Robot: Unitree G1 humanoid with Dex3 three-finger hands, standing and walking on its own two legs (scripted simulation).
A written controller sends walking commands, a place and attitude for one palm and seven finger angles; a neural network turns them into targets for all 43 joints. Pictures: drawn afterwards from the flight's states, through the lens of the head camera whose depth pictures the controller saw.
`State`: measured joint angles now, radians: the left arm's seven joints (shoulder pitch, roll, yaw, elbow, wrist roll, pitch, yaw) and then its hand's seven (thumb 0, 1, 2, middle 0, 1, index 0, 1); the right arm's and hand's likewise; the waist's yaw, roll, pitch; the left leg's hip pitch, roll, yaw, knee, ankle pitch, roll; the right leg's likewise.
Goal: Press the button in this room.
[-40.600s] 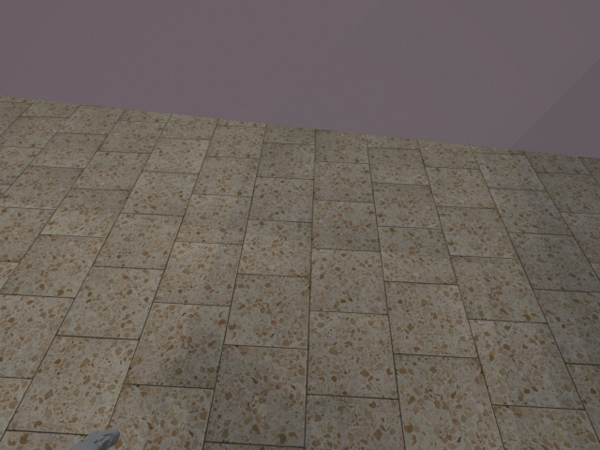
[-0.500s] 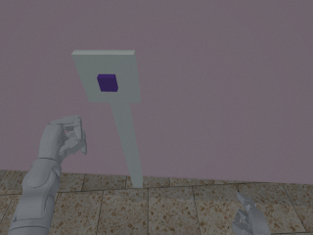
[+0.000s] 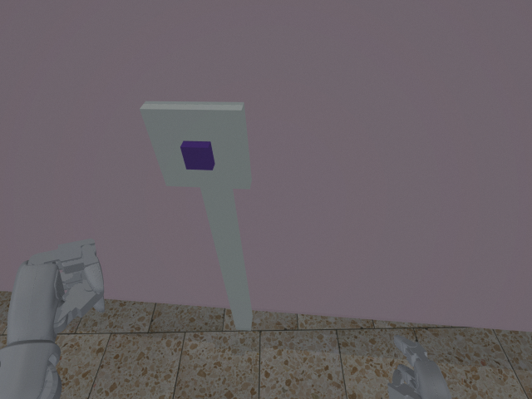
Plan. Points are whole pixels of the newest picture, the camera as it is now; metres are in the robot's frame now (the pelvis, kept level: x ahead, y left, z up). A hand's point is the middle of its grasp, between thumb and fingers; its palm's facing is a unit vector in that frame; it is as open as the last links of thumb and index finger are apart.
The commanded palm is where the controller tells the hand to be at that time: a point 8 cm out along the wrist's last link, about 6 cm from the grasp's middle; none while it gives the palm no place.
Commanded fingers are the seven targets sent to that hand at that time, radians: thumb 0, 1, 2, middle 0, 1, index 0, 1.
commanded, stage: draw the hand back to the body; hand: left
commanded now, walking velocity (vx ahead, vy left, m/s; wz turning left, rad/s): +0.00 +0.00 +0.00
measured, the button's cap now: (198, 154) +0.52 +0.20 +0.11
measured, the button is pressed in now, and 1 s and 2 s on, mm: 0 0 0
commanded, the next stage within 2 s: step back with the hand held close in 0.40 s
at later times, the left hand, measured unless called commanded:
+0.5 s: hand (81, 302) +0.17 +0.23 +0.15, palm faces +0.39 -0.83 -0.39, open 3.1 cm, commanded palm +0.13 +0.28 +0.17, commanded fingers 0.00 0.90 0.90 -1.30 -1.50 -1.30 -1.50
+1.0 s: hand (50, 323) +0.15 +0.26 +0.15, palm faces +0.29 -0.82 -0.49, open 3.1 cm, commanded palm +0.09 +0.30 +0.17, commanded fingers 0.00 0.90 0.90 -1.30 -1.50 -1.30 -1.50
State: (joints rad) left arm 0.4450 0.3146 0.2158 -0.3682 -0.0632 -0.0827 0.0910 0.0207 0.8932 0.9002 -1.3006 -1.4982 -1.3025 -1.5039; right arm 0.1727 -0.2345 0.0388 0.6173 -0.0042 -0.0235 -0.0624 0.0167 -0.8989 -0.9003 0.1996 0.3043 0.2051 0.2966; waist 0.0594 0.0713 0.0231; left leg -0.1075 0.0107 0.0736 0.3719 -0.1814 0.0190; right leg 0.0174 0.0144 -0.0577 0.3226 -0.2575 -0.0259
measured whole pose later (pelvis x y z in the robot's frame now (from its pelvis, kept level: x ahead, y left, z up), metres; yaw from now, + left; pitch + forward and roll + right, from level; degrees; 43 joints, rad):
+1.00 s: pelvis -0.04 +0.02 -0.01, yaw +0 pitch +1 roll -1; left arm 0.64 0.42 0.34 -0.58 -0.06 -0.16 0.12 0.02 0.89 0.90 -1.30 -1.50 -1.30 -1.50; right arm 0.18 -0.24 0.00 0.52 0.02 0.04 -0.08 0.02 -0.90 -0.90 0.20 0.30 0.20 0.30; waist 0.01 0.03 0.03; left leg -0.34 0.01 0.08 0.47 -0.15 0.05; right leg -0.23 0.01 -0.05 0.45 -0.24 0.00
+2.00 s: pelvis -0.16 +0.05 -0.02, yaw +0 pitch +2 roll -5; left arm 0.63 0.49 0.41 -0.62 -0.09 -0.29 0.12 0.02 0.89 0.90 -1.30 -1.50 -1.31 -1.50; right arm 0.22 -0.20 -0.01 0.60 -0.01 -0.06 -0.07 0.02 -0.90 -0.90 0.20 0.30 0.21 0.30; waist -0.03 0.01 -0.01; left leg -0.52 0.02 0.04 0.41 -0.01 0.02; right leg -0.18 0.05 -0.02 0.48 -0.37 -0.03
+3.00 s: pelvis -0.25 +0.09 -0.01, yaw -1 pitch -1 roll +0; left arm 0.61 0.35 0.33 -0.50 -0.03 -0.19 0.15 0.02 0.89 0.90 -1.30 -1.50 -1.31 -1.50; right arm 0.23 -0.22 0.00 0.65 0.00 -0.11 -0.08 0.02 -0.90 -0.90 0.20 0.30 0.20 0.30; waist 0.01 0.00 -0.02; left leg -0.27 -0.02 -0.02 0.48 -0.19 0.01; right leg -0.15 0.02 -0.05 0.47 -0.30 -0.03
